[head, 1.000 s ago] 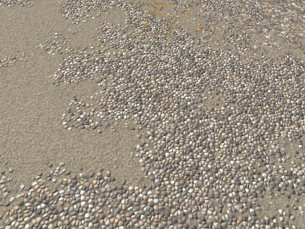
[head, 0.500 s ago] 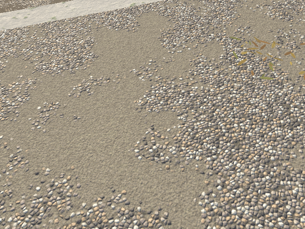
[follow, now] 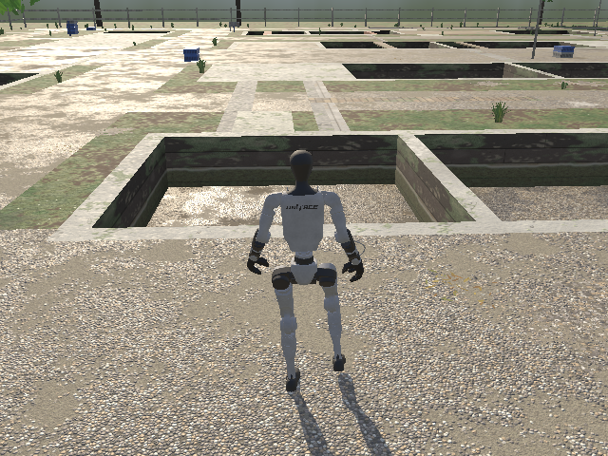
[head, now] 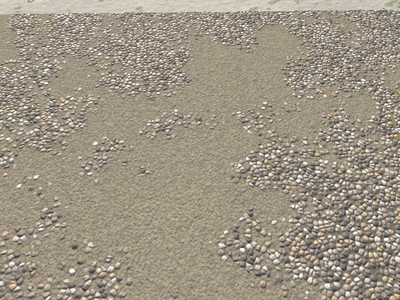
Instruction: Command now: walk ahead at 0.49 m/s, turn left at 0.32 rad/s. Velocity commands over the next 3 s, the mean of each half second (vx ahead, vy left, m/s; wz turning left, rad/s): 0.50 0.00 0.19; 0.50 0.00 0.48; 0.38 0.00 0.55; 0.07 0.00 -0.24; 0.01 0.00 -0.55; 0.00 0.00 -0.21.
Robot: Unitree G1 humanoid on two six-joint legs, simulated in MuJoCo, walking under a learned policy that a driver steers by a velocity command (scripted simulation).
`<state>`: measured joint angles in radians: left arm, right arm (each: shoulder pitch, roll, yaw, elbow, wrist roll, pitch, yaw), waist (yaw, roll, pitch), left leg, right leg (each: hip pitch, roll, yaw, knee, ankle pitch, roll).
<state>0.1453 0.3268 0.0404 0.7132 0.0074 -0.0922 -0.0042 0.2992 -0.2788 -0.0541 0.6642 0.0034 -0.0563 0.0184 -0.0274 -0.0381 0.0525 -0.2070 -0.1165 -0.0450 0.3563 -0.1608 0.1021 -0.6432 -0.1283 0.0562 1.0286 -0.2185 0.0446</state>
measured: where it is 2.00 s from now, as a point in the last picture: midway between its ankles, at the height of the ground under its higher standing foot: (165, 193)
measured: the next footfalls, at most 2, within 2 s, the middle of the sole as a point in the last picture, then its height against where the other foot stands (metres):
right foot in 0.28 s outside the picture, level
left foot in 0.84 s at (165, 250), level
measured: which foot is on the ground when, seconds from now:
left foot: down 0.00-0.28, up 0.30-0.82, down 0.84-1.00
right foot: up 0.00-0.26, down 0.28-0.82, up 0.84-1.00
